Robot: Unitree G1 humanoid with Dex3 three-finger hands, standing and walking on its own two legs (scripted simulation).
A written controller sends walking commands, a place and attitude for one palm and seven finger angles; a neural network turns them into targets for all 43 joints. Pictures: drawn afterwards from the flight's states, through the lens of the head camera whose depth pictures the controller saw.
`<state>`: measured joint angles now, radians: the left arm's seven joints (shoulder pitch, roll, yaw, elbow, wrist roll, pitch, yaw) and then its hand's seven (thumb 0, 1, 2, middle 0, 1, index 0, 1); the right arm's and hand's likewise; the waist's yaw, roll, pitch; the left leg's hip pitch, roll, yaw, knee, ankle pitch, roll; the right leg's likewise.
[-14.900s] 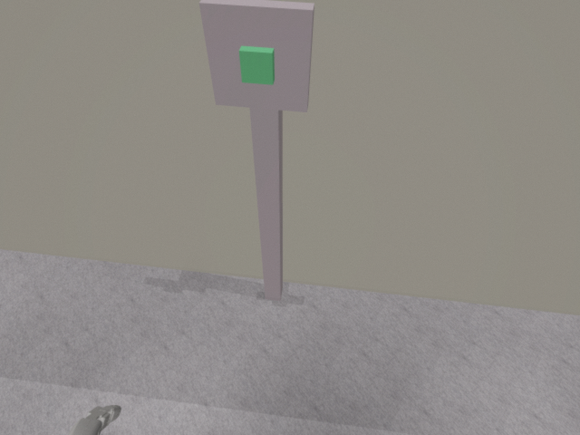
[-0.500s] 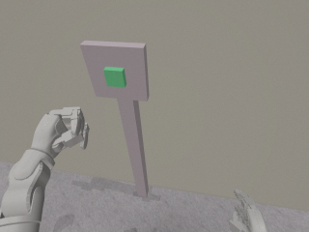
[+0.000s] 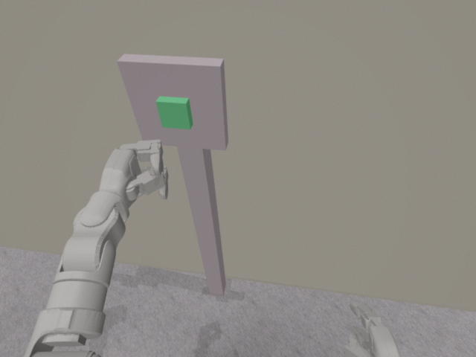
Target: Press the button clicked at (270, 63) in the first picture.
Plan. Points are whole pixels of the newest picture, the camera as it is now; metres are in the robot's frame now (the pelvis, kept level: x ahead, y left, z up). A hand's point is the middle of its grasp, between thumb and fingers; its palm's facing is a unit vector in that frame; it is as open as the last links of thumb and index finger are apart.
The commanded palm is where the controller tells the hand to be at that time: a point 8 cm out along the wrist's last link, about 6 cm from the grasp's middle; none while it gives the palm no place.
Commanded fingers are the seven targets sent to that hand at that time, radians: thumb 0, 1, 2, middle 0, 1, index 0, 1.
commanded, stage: aim a knuckle at the button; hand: left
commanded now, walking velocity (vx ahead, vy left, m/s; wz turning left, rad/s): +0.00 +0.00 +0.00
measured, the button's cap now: (175, 112) +0.49 +0.15 +0.18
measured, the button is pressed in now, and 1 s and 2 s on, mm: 0 0 4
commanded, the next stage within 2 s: press the button with the knuckle in 1.10 s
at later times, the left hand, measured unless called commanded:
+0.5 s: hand (174, 155) +0.40 +0.13 +0.16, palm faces -0.06 -1.00 -0.02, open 3.1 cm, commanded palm +0.37 +0.19 +0.15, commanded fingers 0.00 0.90 0.90 -1.30 -1.50 -1.30 -1.50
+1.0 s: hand (174, 161) +0.39 +0.13 +0.15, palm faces -0.08 -1.00 -0.02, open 3.1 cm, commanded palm +0.36 +0.19 +0.15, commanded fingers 0.00 0.90 0.90 -1.30 -1.50 -1.30 -1.50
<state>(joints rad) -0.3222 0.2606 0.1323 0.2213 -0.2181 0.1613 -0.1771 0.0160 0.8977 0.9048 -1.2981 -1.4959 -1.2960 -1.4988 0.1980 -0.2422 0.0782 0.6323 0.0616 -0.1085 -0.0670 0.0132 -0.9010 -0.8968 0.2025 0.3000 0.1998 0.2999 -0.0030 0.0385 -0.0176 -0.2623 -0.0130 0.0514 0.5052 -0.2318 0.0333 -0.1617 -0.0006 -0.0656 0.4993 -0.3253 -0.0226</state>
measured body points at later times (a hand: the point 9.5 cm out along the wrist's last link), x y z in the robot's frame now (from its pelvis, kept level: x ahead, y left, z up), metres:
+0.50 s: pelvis +0.01 -0.02 +0.00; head +0.00 -0.03 +0.45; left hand +0.40 +0.19 +0.16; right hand +0.11 -0.27 -0.11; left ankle +0.02 +0.10 -0.74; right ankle -0.04 -0.10 -0.74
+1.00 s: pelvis +0.00 -0.01 +0.00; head -0.01 -0.02 +0.45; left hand +0.39 +0.19 +0.16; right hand +0.16 -0.25 -0.09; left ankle +0.02 +0.10 -0.74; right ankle -0.04 -0.10 -0.74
